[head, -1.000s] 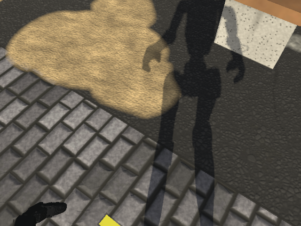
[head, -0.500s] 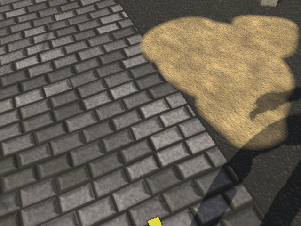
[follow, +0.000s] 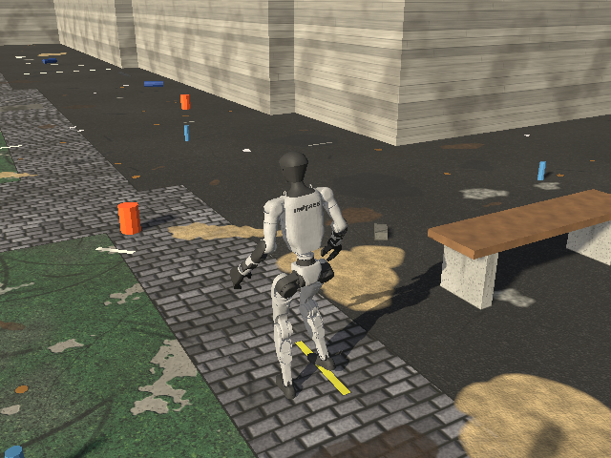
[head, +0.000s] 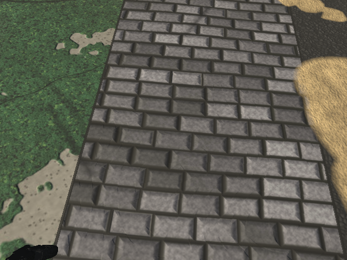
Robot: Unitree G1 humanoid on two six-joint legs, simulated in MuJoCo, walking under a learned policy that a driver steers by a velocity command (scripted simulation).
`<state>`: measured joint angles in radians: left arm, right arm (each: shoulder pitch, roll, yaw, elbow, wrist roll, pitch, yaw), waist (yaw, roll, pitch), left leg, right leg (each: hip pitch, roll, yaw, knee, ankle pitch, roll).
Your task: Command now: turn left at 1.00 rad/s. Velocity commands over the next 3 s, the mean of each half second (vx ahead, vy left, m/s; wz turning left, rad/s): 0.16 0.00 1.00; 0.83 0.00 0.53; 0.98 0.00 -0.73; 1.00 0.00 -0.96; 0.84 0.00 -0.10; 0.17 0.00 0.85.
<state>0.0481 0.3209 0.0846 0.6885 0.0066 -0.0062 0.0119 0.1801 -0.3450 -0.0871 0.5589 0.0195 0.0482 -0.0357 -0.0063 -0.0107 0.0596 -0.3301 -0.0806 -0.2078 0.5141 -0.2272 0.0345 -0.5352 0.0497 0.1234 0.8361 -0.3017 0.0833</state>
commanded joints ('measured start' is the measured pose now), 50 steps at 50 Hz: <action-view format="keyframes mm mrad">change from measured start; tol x32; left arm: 1 -17 76 18 -68 -6 -17 -6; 50 -135 6 -50 -85 -55 -103 -103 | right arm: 1 -40 -183 -56 -78 1 -8 -3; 31 -75 -38 11 -89 23 -30 76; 35 515 -231 -85 137 41 -40 65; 50 294 -57 42 160 -32 -175 -2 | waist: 1 1 181 -168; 6 44 202 -173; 8 -60 -249 -187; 32 -1 -98 29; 36 -115 552 -87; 39 -99 113 -91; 50 -70 56 85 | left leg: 1 138 204 -300 -82 281 159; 6 78 126 -368 2 206 94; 8 -227 -105 -65 342 -435 -18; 13 -322 80 87 758 -169 -120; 30 -328 245 273 359 -156 -16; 34 231 55 467 185 -121 82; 37 598 400 -630 -333 -517 356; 50 236 205 365 -463 454 -27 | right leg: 1 37 36 7 -100 2 -3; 9 449 -456 458 -550 334 -347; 20 593 -391 70 -693 -293 -260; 31 523 -426 -249 -704 -229 -200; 34 343 -299 -454 -215 319 -144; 37 -543 -63 -65 691 -219 -78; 50 -124 -40 -231 -171 605 -122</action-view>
